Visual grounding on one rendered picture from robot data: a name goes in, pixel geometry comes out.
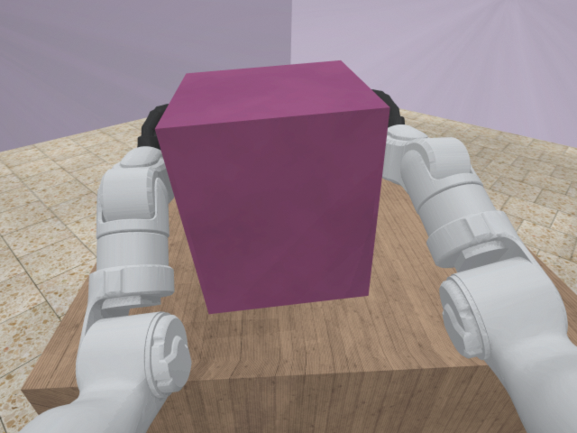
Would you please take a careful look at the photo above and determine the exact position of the right robot hand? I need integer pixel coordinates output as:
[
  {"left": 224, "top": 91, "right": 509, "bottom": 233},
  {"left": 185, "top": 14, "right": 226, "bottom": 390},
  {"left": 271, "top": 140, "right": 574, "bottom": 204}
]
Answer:
[{"left": 372, "top": 89, "right": 405, "bottom": 128}]

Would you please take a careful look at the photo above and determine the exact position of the robot right forearm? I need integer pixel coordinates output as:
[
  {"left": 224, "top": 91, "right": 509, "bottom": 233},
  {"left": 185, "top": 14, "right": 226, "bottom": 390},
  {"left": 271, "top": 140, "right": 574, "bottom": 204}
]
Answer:
[{"left": 382, "top": 124, "right": 568, "bottom": 333}]

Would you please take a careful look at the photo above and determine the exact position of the robot left forearm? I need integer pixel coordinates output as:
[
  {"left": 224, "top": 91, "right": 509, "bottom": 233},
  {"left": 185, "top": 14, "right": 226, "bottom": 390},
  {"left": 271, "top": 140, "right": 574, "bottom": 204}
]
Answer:
[{"left": 76, "top": 146, "right": 175, "bottom": 389}]

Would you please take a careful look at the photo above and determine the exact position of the pedestal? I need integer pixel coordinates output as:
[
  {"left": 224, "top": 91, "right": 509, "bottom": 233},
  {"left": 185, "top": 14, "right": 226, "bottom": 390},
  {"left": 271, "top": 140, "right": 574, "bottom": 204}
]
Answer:
[{"left": 21, "top": 179, "right": 577, "bottom": 433}]

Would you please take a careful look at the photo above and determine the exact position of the carton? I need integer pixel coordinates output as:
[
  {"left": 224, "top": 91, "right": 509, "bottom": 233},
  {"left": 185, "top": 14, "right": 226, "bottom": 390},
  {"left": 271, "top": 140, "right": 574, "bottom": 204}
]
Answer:
[{"left": 155, "top": 60, "right": 390, "bottom": 314}]

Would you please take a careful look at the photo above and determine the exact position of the robot right upper arm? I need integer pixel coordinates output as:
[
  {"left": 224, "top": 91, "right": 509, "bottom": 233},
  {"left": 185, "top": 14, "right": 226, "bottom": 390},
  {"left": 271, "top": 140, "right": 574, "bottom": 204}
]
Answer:
[{"left": 439, "top": 257, "right": 577, "bottom": 433}]

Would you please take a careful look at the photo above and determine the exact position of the robot left upper arm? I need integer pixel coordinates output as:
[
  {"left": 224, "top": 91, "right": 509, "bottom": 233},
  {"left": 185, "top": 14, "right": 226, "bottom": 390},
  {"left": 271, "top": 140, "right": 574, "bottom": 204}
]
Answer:
[{"left": 18, "top": 311, "right": 191, "bottom": 433}]

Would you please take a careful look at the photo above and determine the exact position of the left robot hand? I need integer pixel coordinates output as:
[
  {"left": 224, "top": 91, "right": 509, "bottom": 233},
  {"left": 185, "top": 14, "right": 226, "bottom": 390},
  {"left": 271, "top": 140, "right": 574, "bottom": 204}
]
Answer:
[{"left": 137, "top": 104, "right": 169, "bottom": 150}]

